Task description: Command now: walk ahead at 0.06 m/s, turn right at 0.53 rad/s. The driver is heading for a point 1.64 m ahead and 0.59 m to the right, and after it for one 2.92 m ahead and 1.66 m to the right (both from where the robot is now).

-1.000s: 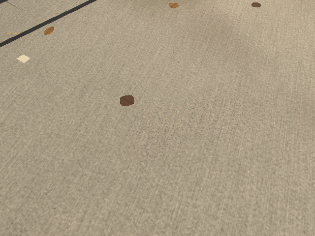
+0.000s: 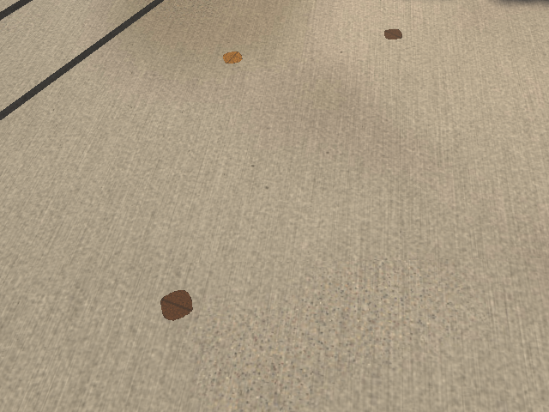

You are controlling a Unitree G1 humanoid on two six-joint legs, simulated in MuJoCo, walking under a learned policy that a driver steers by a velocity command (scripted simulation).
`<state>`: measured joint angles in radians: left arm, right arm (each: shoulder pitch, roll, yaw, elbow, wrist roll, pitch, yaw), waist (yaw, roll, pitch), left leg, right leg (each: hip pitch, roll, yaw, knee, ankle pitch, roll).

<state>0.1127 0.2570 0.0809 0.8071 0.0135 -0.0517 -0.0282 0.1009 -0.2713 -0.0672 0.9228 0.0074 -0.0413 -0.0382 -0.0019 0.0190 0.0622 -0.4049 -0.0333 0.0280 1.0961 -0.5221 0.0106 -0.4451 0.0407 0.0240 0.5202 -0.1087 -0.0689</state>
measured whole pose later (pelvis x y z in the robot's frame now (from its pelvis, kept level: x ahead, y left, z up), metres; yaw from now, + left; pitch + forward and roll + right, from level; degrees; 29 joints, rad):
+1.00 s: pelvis +0.02 +0.01 +0.01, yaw -34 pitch +3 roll +1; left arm 0.17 0.28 0.07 0.62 0.00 0.02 0.02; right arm 0.15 -0.33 -0.09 0.76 -0.01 0.02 -0.03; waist -0.01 0.03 0.03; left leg -0.56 0.03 -0.02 1.04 -0.34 -0.07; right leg -0.30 0.05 0.06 0.46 -0.21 -0.05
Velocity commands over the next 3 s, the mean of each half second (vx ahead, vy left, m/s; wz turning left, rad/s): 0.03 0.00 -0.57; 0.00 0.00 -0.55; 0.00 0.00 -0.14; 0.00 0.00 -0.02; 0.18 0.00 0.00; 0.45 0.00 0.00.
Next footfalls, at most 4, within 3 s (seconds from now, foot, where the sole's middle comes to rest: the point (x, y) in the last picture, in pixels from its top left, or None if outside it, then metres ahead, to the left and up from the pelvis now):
0.32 left None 0.10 0.16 -0.77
0.76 right None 0.01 -0.10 -0.77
1.18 left None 0.15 0.10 -0.77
2.48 right None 0.08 -0.17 -0.77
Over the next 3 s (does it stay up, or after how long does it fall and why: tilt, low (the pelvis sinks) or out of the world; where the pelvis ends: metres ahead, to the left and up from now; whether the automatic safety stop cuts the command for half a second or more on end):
stays up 0.31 -0.18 -0.03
